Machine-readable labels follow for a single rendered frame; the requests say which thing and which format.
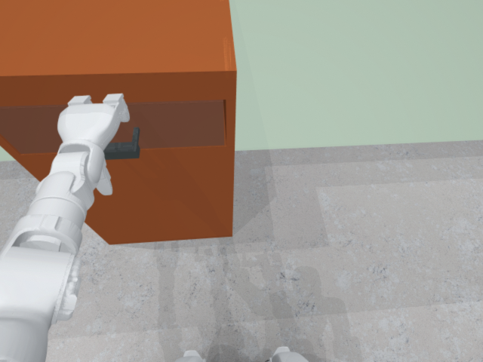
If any left robot shin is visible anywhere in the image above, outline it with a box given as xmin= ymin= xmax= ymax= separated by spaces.
xmin=183 ymin=350 xmax=200 ymax=357

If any robot left forearm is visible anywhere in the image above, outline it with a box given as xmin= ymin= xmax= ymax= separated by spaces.
xmin=0 ymin=139 xmax=105 ymax=263

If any cabinet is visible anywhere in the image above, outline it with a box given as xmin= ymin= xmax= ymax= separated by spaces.
xmin=0 ymin=0 xmax=237 ymax=245

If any left robot hand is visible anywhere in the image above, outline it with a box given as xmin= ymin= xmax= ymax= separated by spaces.
xmin=57 ymin=94 xmax=130 ymax=195

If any right robot shin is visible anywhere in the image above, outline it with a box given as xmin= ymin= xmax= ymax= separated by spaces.
xmin=272 ymin=347 xmax=290 ymax=357

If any robot left upper arm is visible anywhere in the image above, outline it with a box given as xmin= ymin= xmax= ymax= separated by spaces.
xmin=0 ymin=247 xmax=82 ymax=362

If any robot shin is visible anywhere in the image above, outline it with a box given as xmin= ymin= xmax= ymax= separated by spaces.
xmin=272 ymin=347 xmax=290 ymax=357
xmin=183 ymin=350 xmax=200 ymax=357

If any drawer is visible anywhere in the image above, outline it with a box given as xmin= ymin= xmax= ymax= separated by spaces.
xmin=0 ymin=100 xmax=224 ymax=154

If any handle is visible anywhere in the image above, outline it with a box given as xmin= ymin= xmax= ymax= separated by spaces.
xmin=103 ymin=127 xmax=140 ymax=160

